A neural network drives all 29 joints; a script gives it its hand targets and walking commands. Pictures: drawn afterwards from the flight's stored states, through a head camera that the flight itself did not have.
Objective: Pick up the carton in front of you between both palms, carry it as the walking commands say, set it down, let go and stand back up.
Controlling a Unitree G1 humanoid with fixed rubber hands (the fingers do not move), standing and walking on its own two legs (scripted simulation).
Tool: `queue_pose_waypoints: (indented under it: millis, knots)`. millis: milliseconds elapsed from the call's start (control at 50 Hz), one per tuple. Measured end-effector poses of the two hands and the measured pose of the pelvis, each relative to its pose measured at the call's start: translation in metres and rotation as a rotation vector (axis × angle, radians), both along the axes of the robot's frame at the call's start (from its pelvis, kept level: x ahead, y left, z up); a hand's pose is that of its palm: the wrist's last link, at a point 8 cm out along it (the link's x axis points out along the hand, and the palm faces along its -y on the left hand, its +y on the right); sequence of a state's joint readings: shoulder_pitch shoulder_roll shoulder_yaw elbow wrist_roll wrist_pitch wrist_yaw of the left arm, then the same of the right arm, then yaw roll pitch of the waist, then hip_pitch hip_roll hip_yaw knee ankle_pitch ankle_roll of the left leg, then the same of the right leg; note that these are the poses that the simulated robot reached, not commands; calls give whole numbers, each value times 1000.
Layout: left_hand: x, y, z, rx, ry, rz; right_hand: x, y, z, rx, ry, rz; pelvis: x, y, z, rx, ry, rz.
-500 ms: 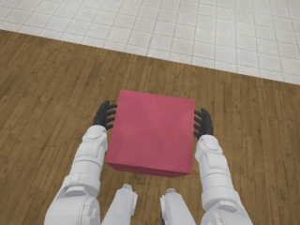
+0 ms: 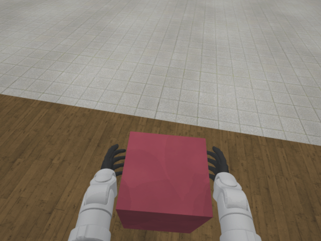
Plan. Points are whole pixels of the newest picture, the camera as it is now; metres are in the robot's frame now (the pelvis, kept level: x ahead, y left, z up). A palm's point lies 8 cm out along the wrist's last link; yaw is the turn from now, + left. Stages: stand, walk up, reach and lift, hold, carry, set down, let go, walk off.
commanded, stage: reach and lift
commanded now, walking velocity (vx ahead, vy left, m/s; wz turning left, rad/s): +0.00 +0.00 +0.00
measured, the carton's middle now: (162, 185) +0.30 +0.00 -0.08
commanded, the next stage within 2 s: hold in 1.14 s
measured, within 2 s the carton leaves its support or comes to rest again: neither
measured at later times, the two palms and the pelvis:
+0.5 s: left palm (105, 169) +0.28 +0.15 +0.04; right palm (226, 171) +0.29 -0.15 +0.04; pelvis -0.02 +0.00 +0.01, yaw +0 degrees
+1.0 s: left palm (104, 164) +0.29 +0.15 +0.05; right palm (227, 167) +0.29 -0.15 +0.06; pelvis +0.00 +0.00 +0.02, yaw +0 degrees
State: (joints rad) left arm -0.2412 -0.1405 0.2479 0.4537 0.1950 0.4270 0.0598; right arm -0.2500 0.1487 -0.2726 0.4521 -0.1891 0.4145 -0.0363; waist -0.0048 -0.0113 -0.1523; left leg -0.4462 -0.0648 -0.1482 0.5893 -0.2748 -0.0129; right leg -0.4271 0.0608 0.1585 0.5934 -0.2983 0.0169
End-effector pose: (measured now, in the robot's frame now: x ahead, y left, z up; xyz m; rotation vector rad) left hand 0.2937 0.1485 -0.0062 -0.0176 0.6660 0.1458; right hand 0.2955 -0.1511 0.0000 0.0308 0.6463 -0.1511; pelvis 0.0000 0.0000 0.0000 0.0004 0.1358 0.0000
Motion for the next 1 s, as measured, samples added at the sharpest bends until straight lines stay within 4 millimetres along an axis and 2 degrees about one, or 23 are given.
queue_pose_waypoints:
  millis: [100, 180, 320, 480, 1000]
  knots:
    - [-6, -1, 28, 25, -6, -12, -4, -1, 27, -20, -8, 19, 1, -1, 9, 1, -91, -1]
    - [-10, -2, 39, 40, 9, -21, -8, -2, 38, -34, 5, 31, -2, -3, 12, 2, -145, 0]
    - [-17, -2, 38, 41, 41, -18, -13, -2, 38, -37, 36, 36, -13, -5, 12, 2, -184, 2]
    - [-16, -1, 43, 32, 23, -10, -11, -1, 44, -33, 18, 30, -18, -5, 11, 1, -191, 4]
    - [-8, -1, 55, 59, 30, -37, -6, 0, 56, -55, 18, 37, -1, 0, 17, 3, -212, -1]
